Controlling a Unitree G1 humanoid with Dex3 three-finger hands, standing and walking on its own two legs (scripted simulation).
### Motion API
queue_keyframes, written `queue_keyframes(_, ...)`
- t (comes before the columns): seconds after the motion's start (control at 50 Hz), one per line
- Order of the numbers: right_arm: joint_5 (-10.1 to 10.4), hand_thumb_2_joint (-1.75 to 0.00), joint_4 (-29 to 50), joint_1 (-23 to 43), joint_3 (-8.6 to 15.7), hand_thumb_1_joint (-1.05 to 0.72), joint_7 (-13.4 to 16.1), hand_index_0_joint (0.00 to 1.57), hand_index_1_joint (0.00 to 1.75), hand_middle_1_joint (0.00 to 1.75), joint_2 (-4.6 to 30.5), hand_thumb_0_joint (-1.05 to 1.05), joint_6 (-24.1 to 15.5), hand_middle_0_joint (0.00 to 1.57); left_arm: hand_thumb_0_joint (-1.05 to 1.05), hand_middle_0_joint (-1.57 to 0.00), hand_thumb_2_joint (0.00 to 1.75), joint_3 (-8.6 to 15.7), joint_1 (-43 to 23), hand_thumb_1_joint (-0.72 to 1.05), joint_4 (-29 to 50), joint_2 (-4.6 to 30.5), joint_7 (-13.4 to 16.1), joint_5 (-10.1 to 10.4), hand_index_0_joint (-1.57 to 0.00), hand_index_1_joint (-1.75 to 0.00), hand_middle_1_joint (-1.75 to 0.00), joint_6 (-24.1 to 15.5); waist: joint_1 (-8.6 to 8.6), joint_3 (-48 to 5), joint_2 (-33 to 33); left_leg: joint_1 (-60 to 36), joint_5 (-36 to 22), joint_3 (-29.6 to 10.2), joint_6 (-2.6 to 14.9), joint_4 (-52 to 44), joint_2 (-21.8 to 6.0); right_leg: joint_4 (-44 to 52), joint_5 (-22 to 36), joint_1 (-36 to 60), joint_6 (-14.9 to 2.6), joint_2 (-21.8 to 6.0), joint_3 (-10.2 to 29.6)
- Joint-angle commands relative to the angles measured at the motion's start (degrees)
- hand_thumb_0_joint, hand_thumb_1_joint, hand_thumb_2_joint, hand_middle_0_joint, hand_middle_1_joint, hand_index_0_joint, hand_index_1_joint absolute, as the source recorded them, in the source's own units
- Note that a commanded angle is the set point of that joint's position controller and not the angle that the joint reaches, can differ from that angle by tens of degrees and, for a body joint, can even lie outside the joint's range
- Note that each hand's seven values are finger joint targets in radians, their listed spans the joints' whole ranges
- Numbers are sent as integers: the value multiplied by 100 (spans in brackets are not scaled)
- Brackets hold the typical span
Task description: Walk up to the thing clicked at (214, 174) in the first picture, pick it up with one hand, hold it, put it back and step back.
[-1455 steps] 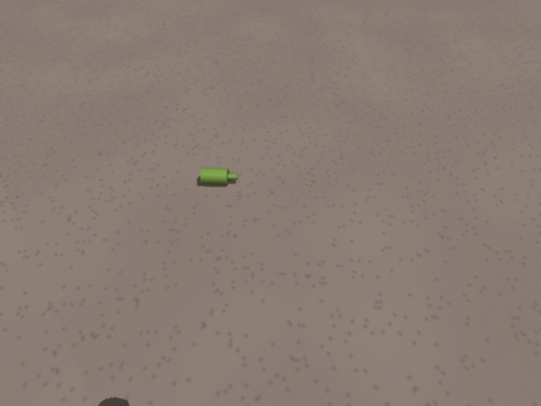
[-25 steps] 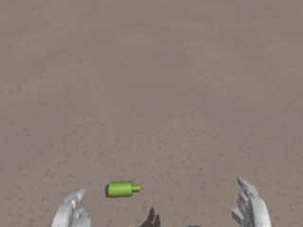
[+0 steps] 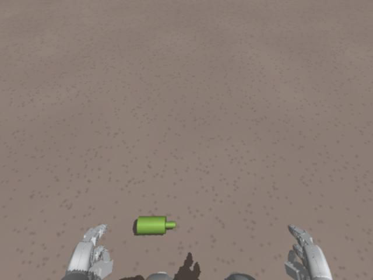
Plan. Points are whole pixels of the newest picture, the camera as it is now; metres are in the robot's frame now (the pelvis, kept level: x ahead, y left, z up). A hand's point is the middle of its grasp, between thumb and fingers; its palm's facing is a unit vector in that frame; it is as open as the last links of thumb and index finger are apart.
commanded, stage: stand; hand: left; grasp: from above
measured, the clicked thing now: (157, 224) +0.46 +0.18 -0.68
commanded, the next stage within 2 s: none
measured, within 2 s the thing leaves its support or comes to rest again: neither
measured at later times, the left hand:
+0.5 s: hand out of the picture +0.05 +0.24 -0.11, palm faces +0.04 -0.95 -0.32, open 7.4 cm
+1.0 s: hand out of the picture +0.03 +0.24 -0.10, palm faces +0.02 -0.94 -0.34, open 7.4 cm
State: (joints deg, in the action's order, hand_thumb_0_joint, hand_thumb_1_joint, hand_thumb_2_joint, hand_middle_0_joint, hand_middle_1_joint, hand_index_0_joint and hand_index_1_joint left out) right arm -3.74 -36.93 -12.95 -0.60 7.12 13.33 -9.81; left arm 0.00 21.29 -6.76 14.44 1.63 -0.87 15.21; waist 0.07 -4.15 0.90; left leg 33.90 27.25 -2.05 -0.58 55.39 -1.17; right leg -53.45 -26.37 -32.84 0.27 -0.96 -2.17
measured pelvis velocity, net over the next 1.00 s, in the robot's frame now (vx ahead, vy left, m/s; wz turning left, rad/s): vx -0.01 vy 0.00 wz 0.00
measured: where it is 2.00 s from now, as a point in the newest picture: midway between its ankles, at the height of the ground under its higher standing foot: outside the picture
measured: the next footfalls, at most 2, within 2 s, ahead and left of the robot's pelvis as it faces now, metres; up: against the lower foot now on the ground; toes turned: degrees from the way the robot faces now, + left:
none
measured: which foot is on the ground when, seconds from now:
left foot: down 0.00-1.00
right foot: down 0.00-1.00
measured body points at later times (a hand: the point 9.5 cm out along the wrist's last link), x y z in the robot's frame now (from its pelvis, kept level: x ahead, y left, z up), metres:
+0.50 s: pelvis +0.00 +0.01 +0.05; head +0.01 +0.01 +0.50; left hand +0.05 +0.29 -0.09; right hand +0.08 -0.27 -0.09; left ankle +0.01 +0.13 -0.69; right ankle +0.01 -0.13 -0.69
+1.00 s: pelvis -0.01 +0.00 +0.06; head -0.01 -0.01 +0.51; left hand +0.03 +0.29 -0.08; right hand +0.05 -0.29 -0.08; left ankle +0.01 +0.13 -0.69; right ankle +0.01 -0.13 -0.69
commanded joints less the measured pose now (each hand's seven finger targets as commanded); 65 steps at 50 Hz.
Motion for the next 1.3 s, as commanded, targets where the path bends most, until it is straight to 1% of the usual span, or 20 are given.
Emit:
queue_keyframes(0.0, -158, -90, -25, 286, 440, -90, -405, 20, 30, 30, 1160, 0, 405, 20, 0, -20, 90, 510, -708, 90, -1165, 1106, 85, -320, -20, -30, -30, -1194, 51, -188, -166, -831, -1481, -149, 416, -1361, -10, 1326, 1134, 1074, -500, -367, 785)
queue_keyframes(0.02, -10, -90, -133, 279, 443, -90, -492, 20, 30, 30, 1093, 0, 427, 20, 0, -20, 90, 502, -840, 90, -1359, 1115, 60, -289, -20, -30, -30, -1252, 69, -285, -171, -948, -1354, -119, 429, -1443, -5, 1348, 1216, 1238, -434, -430, 738)
queue_keyframes(0.04, 30, -90, -209, 397, 476, -90, -553, 20, 30, 30, 1102, 0, 458, 20, 0, -20, 90, 525, -823, 90, -1566, 1095, 50, -265, -20, -30, -30, -1272, 170, -196, -339, -1123, -1282, -58, 395, -1488, 37, 1529, 1102, 1097, -401, -460, 805)
queue_keyframes(0.06, 76, -90, -250, 459, 495, -90, -583, 20, 30, 30, 1114, 0, 474, 20, 0, -20, 90, 541, -868, 90, -1800, 1096, 45, -231, -20, -30, -30, -1295, 169, -239, -409, -1225, -1338, -80, 382, -1503, 15, 1625, 1062, 1094, -377, -459, 792)
queue_keyframes(0.14, 56, -90, -663, 446, 552, -90, -641, 20, 30, 30, 1102, 0, 607, 20, 0, -20, 90, 533, -1172, 90, -2665, 1089, 67, -227, -20, -30, -30, -1439, 116, 19, -183, -1330, -916, -230, 393, -1945, -74, 2056, 512, 1194, -266, -467, 744)
queue_keyframes(0.2, 44, -90, -848, 527, 565, -90, -619, 20, 30, 30, 1177, 0, 651, 20, 0, -20, 90, 516, -1122, 90, -3177, 1022, 55, -199, -20, -30, -30, -1529, 146, 164, 181, -1398, -933, -487, 407, -2448, -265, 2054, 971, 1424, -183, -329, 505)
queue_keyframes(0.3, 110, -90, -1290, 375, 535, -90, -535, 20, 30, 30, 1267, 0, 662, 20, 0, -20, 90, 483, -1022, 90, -3950, 990, 81, -123, -20, -30, -30, -1590, 156, 90, 213, -1862, -2335, -578, 347, -2808, -406, 2235, 1967, 2092, -161, -376, 441)
queue_keyframes(0.46, 196, -90, -1839, 360, 485, -90, -474, 20, 30, 30, 1327, 0, 770, 20, 0, -20, 90, 439, -1062, 90, -4832, 1142, 109, -75, -20, -30, -30, -1600, 93, 269, -37, -2469, -2514, -349, 237, -3150, -369, 2971, 2370, 2426, -149, -526, 542)
queue_keyframes(0.56, 209, -90, -2045, 427, 445, -90, -486, 20, 30, 30, 1326, 0, 835, 20, 0, -20, 90, 412, -1261, 90, -5142, 1200, 108, -97, -20, -30, -30, -1597, 44, 642, -62, -2353, -1838, -356, 205, -3579, -367, 3355, 1833, 2442, -73, -510, 556)
queue_keyframes(0.6, 209, -90, -2109, 535, 437, -90, -495, 20, 30, 30, 1355, 0, 838, 20, 0, -20, 90, 393, -1178, 90, -5270, 1165, 97, -91, -20, -30, -30, -1586, 124, 692, -1, -2402, -1746, -426, 196, -3714, -418, 3386, 1736, 2457, -69, -489, 516)
queue_keyframes(0.62, 211, -90, -2125, 515, 448, -90, -497, 20, 30, 30, 1385, 0, 834, 20, 0, -20, 90, 403, -1245, 90, -5294, 1206, 91, -98, -20, -30, -30, -1590, 84, 701, 0, -2299, -1644, -426, 197, -3790, -418, 3419, 1755, 2550, -68, -503, 532)
queue_keyframes(0.66, 205, -90, -2171, 598, 446, -90, -516, 20, 30, 30, 1371, 0, 847, 20, 0, -20, 90, 392, -1199, 90, -5407, 1202, 77, -100, -20, -30, -30, -1593, 110, 815, -54, -2341, -1401, -435, 178, -3861, -397, 3520, 1539, 2427, -46, -472, 509)
queue_keyframes(0.7, 208, -90, -2209, 600, 447, -90, -522, 20, 30, 30, 1419, 0, 839, 20, 0, -20, 90, 401, -1252, 90, -5456, 1236, 65, -95, -20, -30, -30, -1598, 98, 743, -3, -2336, -1378, -468, 190, -3938, -443, 3541, 1620, 2525, -63, -498, 527)
queue_keyframes(0.76, 209, -90, -2268, 640, 439, -90, -541, 20, 30, 30, 1410, 0, 851, 20, 0, -20, 90, 396, -1307, 90, -5540, 1263, 50, -88, -20, -30, -30, -1604, 93, 810, 14, -2302, -1174, -468, 181, -4002, -439, 3612, 1455, 2487, -64, -500, 539)
queue_keyframes(0.86, 222, -90, -2341, 679, 418, -90, -560, 20, 30, 30, 1439, 0, 846, 20, 0, -20, 90, 388, -1349, 90, -5618, 1306, 29, -80, -20, -30, -30, -1623, 96, 705, -2, -2353, -1226, -467, 174, -4027, -458, 3685, 1470, 2556, -68, -533, 582)
queue_keyframes(0.96, 238, -90, -2402, 685, 399, -90, -571, 20, 30, 30, 1465, 0, 839, 20, 0, -20, 90, 377, -1420, 90, -5674, 1365, 28, -69, -20, -30, -30, -1658, 68, 601, -163, -2605, -1617, -378, 166, -3883, -455, 3814, 1487, 2481, -69, -588, 658)
queue_keyframes(0.98, 236, -90, -2437, 591, 378, -90, -573, 20, 30, 30, 1444, 0, 847, 20, 0, -20, 90, 385, -1476, 90, -5682, 1393, 27, -56, -20, -30, -30, -1662, 27, 610, -157, -2556, -1631, -352, 172, -3867, -457, 3820, 1563, 2535, -67, -602, 682)
queue_keyframes(1.02, 241, -90, -2463, 635, 379, -90, -574, 20, 30, 30, 1510, 0, 857, 20, 0, -20, 90, 380, -1442, 90, -5691, 1417, 16, -60, -20, -30, -30, -1651, 54, 688, -76, -2533, -1494, -351, 157, -3888, -437, 3864, 1409, 2453, -60, -572, 677)
queue_keyframes(1.14, 241, -90, -2495, 657, 347, -90, -572, 20, 30, 30, 1530, 0, 850, 20, 0, -20, 90, 375, -1488, 90, -5720, 1417, 13, -38, -20, -30, -30, -1662, 56, 526, -46, -2602, -1823, -351, 173, -3873, -511, 3832, 1755, 2610, -96, -619, 690)
queue_keyframes(1.28, 254, -90, -2527, 613, 320, -90, -571, 20, 30, 30, 1567, 0, 851, 20, 0, -20, 90, 389, -1603, 90, -5728, 1479, 4, -27, -20, -30, -30, -1672, 14, 543, -70, -2547, -1918, -310, 170, -3894, -528, 3855, 1925, 2691, -83, -623, 693)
